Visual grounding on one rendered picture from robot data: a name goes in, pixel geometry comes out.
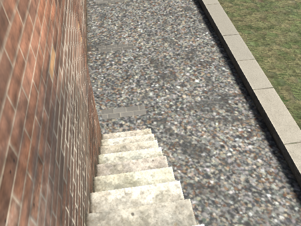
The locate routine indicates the stairs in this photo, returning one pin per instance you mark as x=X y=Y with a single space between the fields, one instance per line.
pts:
x=134 y=186

